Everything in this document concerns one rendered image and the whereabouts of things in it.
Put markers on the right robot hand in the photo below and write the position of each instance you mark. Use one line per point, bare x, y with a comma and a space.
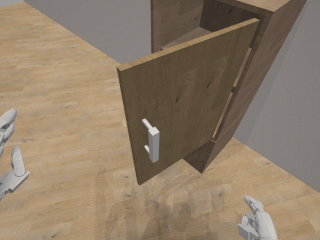
261, 226

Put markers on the cupboard door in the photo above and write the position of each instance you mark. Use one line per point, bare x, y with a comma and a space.
182, 91

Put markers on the handle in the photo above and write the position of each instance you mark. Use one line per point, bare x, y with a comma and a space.
153, 140

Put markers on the left robot hand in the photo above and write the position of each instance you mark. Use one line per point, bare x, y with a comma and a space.
18, 174

